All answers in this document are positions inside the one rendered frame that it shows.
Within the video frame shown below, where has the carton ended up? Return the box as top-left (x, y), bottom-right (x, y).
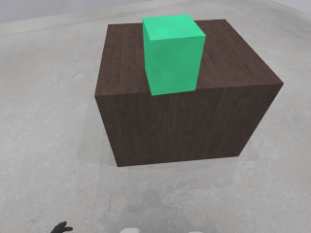
top-left (142, 15), bottom-right (206, 96)

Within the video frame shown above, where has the robot left hand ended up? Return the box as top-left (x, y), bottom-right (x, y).
top-left (51, 221), bottom-right (73, 233)

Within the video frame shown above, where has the pedestal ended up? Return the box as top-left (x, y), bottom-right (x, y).
top-left (94, 19), bottom-right (284, 167)

